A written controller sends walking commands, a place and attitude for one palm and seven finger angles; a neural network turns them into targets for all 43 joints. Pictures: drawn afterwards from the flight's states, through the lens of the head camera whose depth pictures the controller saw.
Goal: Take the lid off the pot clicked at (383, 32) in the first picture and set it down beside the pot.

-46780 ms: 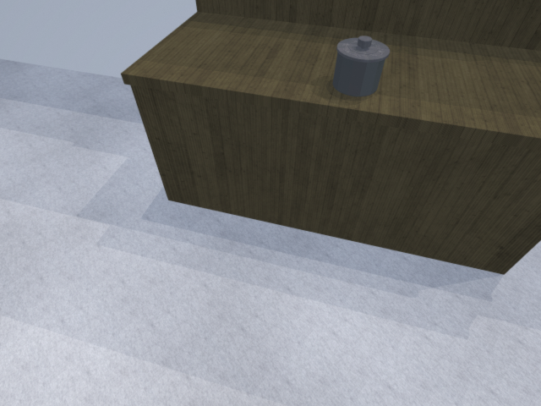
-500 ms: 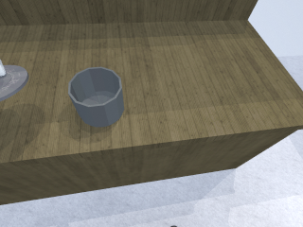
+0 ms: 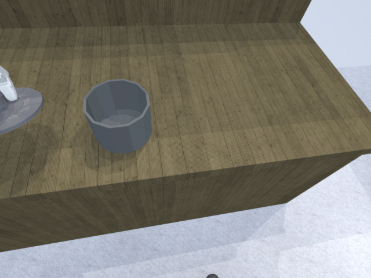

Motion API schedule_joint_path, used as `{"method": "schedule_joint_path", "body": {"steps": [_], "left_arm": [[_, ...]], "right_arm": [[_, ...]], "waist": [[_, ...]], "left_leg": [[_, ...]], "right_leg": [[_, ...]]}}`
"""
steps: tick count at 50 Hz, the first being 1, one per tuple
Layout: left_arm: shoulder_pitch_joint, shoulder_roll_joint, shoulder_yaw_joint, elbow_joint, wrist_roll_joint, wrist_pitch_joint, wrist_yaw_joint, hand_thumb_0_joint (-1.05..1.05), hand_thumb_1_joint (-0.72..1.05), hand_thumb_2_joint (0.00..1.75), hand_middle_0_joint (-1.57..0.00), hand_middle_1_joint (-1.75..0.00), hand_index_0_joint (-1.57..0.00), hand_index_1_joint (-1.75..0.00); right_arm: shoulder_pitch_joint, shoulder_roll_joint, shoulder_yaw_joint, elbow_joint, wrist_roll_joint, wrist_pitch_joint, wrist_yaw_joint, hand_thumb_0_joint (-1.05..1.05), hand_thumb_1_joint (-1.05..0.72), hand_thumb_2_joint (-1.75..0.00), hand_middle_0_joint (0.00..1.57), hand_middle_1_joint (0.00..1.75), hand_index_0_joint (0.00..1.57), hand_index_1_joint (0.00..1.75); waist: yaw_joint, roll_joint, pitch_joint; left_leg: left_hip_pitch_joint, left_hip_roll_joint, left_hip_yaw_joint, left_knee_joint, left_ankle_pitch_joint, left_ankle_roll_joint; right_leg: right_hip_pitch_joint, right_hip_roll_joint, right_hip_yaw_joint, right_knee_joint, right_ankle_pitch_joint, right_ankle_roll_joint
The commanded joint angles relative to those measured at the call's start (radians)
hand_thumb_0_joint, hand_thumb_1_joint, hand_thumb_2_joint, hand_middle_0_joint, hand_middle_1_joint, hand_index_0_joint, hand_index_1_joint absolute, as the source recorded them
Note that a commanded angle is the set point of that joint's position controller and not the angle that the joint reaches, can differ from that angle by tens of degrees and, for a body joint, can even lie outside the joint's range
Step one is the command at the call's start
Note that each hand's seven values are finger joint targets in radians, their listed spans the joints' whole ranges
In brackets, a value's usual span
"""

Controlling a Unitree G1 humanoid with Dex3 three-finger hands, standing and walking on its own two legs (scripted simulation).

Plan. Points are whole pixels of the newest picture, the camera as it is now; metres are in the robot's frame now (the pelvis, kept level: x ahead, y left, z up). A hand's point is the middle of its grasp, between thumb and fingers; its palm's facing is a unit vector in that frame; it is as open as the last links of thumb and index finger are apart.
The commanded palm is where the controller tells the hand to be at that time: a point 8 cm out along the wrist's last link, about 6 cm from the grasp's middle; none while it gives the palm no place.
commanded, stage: lower the lid onto the table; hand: left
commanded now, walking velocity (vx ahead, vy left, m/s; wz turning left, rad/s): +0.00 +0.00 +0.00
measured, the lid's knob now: out of the picture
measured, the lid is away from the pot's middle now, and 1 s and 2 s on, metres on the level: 0.24 0.25 0.25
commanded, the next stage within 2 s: open the fingers wide in 1.76 s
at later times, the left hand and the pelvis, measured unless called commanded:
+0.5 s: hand out of the picture +0.45 +0.37 +0.08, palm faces -0.50 -0.16 -0.85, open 7.3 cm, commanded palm +0.51 +0.37 +0.14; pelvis +0.00 +0.01 -0.01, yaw -1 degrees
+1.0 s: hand (1, 118) +0.46 +0.38 +0.04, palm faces -0.51 -0.17 -0.84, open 7.3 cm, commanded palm +0.52 +0.38 +0.11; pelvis +0.01 +0.01 -0.01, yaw -1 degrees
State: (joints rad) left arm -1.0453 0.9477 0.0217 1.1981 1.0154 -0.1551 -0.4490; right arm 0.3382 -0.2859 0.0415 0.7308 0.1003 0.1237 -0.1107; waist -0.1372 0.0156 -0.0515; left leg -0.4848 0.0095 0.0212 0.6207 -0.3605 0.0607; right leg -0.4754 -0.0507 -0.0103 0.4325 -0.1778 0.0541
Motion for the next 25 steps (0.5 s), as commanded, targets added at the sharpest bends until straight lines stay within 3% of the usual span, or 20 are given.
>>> {"method": "schedule_joint_path", "body": {"steps": [1,3,5,6,9,10,12,17,18,20,22,25], "left_arm": [[-0.524,0.386,0.065,-0.243,-0.013,-0.007,0.064,0.0,0.68,0.87,-1.24,-1.16,-0.86,-1.07],[-0.551,0.373,0.06,-0.276,-0.008,-0.008,0.066,0.0,0.68,0.87,-1.24,-1.16,-0.86,-1.07],[-0.531,0.388,0.086,-0.277,-0.011,-0.013,0.071,0.0,0.68,0.87,-1.24,-1.16,-0.86,-1.07],[-0.508,0.404,0.101,-0.262,-0.015,-0.018,0.073,0.0,0.68,0.87,-1.24,-1.16,-0.86,-1.07],[-0.496,0.359,0.055,-0.209,-0.019,-0.009,0.068,0.0,0.68,0.87,-1.24,-1.16,-0.86,-1.07],[-0.489,0.366,0.056,-0.208,-0.014,-0.01,0.07,0.0,0.68,0.87,-1.24,-1.16,-0.86,-1.07],[-0.51,0.385,0.069,-0.249,-0.004,-0.02,0.078,0.0,0.68,0.87,-1.24,-1.16,-0.86,-1.07],[-0.491,0.397,0.091,-0.227,-0.012,-0.025,0.084,0.0,0.68,0.87,-1.24,-1.16,-0.86,-1.07],[-0.515,0.389,0.081,-0.252,-0.01,-0.024,0.085,0.0,0.68,0.87,-1.24,-1.16,-0.86,-1.07],[-0.483,0.374,0.073,-0.212,-0.006,-0.022,0.088,0.0,0.68,0.87,-1.24,-1.16,-0.86,-1.07],[-0.478,0.408,0.092,-0.209,-0.002,-0.028,0.093,0.0,0.68,0.87,-1.24,-1.16,-0.86,-1.07],[-0.498,0.376,0.067,-0.223,0.005,-0.025,0.096,0.0,0.68,0.87,-1.24,-1.16,-0.86,-1.07]], "right_arm": [[0.124,-0.214,-0.064,-0.04,-0.006,-0.021,-0.021,0.0,-0.9,-0.9,0.2,0.3,0.2,0.3],[0.133,-0.209,-0.068,-0.039,-0.008,-0.021,-0.022,0.0,-0.9,-0.9,0.2,0.3,0.2,0.3],[0.143,-0.207,-0.071,-0.038,-0.012,-0.025,-0.024,0.0,-0.9,-0.9,0.2,0.3,0.2,0.3],[0.144,-0.211,-0.07,-0.038,-0.013,-0.025,-0.024,0.0,-0.9,-0.9,0.2,0.3,0.2,0.3],[0.148,-0.212,-0.067,-0.034,-0.008,-0.021,-0.024,0.0,-0.9,-0.9,0.2,0.3,0.2,0.3],[0.147,-0.213,-0.065,-0.034,-0.006,-0.021,-0.025,0.0,-0.9,-0.9,0.2,0.3,0.2,0.3],[0.159,-0.214,-0.068,-0.029,-0.011,-0.018,-0.025,0.0,-0.9,-0.9,0.2,0.3,0.2,0.3],[0.168,-0.214,-0.069,-0.032,-0.012,-0.018,-0.029,0.0,-0.9,-0.9,0.2,0.3,0.2,0.3],[0.164,-0.214,-0.07,-0.03,-0.012,-0.015,-0.028,0.0,-0.9,-0.9,0.2,0.3,0.2,0.3],[0.169,-0.211,-0.068,-0.031,-0.012,-0.017,-0.027,0.0,-0.9,-0.9,0.2,0.3,0.2,0.3],[0.171,-0.216,-0.065,-0.03,-0.013,-0.013,-0.029,0.0,-0.9,-0.9,0.2,0.3,0.2,0.3],[0.177,-0.212,-0.067,-0.032,-0.014,-0.013,-0.029,0.0,-0.9,-0.9,0.2,0.3,0.2,0.3]], "waist": [[0.003,0.217,-0.406],[-0.002,0.253,-0.438],[0.002,0.247,-0.462],[0.004,0.225,-0.458],[-0.009,0.186,-0.402],[-0.007,0.2,-0.394],[-0.007,0.25,-0.44],[-0.009,0.22,-0.454],[-0.01,0.255,-0.455],[-0.013,0.237,-0.428],[-0.012,0.212,-0.44],[-0.016,0.257,-0.445]], "left_leg": [[0.308,0.001,-0.033,-0.04,0.626,-0.001],[0.341,0.004,-0.041,-0.032,0.65,-0.008],[0.361,0.006,-0.044,-0.02,0.698,-0.007],[0.349,0.006,-0.044,-0.015,0.726,-0.008],[0.281,0.001,-0.032,-0.024,0.604,0.002],[0.274,-0.001,-0.03,-0.021,0.597,0.002],[0.325,0.004,-0.039,-0.007,0.689,-0.01],[0.318,0.005,-0.045,0.007,0.704,-0.01],[0.324,0.007,-0.045,0.005,0.709,-0.014],[0.308,0.006,-0.042,0.011,0.684,-0.012],[0.287,0.005,-0.04,0.016,0.682,-0.009],[0.305,0.008,-0.046,0.02,0.699,-0.019]], "right_leg": [[0.087,0.086,-0.067,0.03,0.252,-0.083],[0.071,0.089,-0.067,0.03,0.244,-0.081],[0.074,0.091,-0.068,0.036,0.265,-0.08],[0.075,0.09,-0.067,0.041,0.283,-0.08],[0.064,0.091,-0.069,0.04,0.238,-0.078],[0.059,0.091,-0.066,0.043,0.237,-0.08],[0.044,0.094,-0.067,0.055,0.255,-0.082],[0.037,0.095,-0.066,0.064,0.259,-0.078],[0.027,0.093,-0.067,0.063,0.257,-0.08],[0.008,0.096,-0.07,0.063,0.237,-0.079],[0.024,0.096,-0.065,0.074,0.249,-0.078],[-0.008,0.097,-0.072,0.078,0.235,-0.081]]}}
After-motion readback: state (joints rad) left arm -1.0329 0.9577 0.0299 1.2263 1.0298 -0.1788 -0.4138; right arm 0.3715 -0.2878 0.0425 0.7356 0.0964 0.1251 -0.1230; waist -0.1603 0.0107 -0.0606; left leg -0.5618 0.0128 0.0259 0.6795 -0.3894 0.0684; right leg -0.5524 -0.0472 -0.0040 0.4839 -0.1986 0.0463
